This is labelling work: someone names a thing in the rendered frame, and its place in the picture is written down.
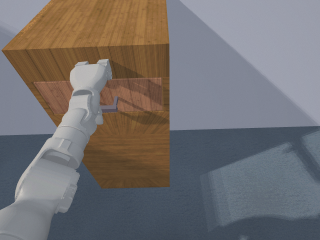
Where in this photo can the robot left hand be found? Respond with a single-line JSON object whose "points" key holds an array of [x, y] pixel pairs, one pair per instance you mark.
{"points": [[94, 76]]}

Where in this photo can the left robot upper arm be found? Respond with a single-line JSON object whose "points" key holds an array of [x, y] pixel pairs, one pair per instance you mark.
{"points": [[49, 188]]}

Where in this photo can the left robot forearm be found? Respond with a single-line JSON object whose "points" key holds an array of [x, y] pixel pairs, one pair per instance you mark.
{"points": [[66, 146]]}

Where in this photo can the drawer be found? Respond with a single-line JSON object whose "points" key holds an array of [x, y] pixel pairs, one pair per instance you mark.
{"points": [[134, 94]]}

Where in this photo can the cabinet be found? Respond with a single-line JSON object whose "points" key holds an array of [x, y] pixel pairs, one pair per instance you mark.
{"points": [[131, 149]]}

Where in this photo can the handle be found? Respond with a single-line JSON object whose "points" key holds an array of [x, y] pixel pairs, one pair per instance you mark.
{"points": [[110, 108]]}

